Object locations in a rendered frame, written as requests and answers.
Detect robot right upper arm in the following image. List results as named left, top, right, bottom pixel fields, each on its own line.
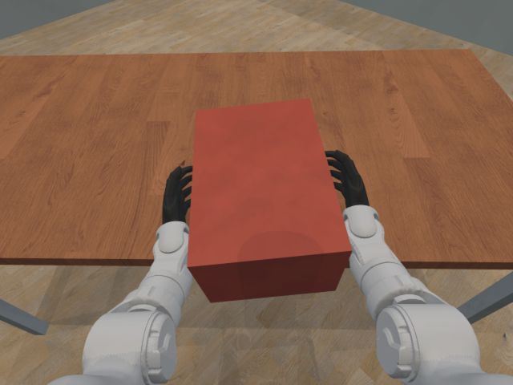
left=376, top=304, right=513, bottom=385

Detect left robot forearm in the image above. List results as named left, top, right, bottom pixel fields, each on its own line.
left=82, top=221, right=192, bottom=365

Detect robot left hand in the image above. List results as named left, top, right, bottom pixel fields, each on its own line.
left=163, top=166, right=193, bottom=224

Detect right robot forearm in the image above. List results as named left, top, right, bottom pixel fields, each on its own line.
left=342, top=205, right=480, bottom=365

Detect carton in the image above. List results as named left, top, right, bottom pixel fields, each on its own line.
left=187, top=98, right=353, bottom=303

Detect table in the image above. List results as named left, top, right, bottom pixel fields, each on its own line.
left=0, top=49, right=513, bottom=335

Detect robot left upper arm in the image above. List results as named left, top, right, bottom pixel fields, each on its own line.
left=47, top=310, right=177, bottom=385

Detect robot right hand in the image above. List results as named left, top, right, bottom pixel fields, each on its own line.
left=325, top=150, right=370, bottom=208

